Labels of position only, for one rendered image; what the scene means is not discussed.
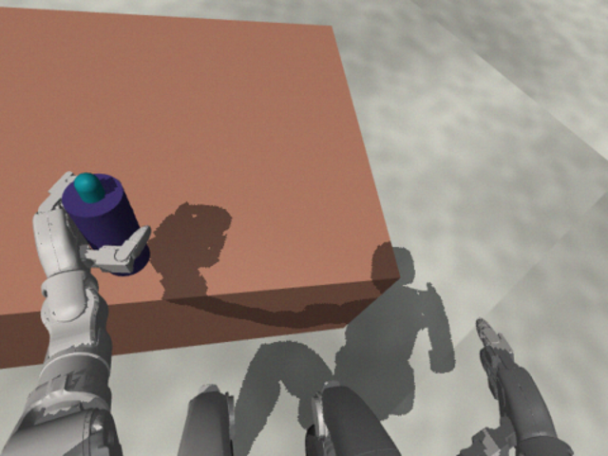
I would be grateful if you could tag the left robot arm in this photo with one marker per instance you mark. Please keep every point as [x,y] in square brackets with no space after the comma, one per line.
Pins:
[68,414]

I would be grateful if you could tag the left robot hand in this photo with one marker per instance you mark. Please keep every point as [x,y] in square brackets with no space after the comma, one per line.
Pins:
[62,247]

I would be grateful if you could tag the right robot hand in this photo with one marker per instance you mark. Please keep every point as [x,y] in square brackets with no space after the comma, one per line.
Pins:
[522,409]

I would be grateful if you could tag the bottle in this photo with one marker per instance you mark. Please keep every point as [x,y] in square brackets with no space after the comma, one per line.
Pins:
[99,207]

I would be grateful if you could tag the right robot arm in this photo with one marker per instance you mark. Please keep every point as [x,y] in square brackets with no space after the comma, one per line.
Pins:
[543,446]

